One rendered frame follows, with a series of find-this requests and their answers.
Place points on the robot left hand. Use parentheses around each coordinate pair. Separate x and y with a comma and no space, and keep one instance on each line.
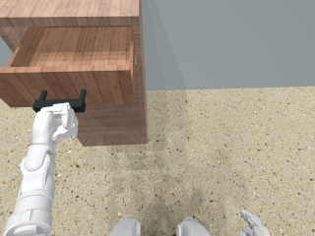
(45,124)

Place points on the left robot forearm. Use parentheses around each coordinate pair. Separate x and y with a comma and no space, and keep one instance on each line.
(32,212)

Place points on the robot right hand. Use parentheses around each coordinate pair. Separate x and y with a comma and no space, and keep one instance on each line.
(254,223)

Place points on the cabinet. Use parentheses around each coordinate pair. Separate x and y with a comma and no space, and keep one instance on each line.
(103,124)

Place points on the right robot shin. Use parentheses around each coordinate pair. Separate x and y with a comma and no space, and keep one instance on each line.
(188,219)

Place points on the drawer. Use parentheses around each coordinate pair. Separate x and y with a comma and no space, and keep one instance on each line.
(66,59)

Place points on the handle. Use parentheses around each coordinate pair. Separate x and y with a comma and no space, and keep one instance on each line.
(77,104)

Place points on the robot right thigh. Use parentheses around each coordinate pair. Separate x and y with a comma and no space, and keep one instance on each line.
(191,228)

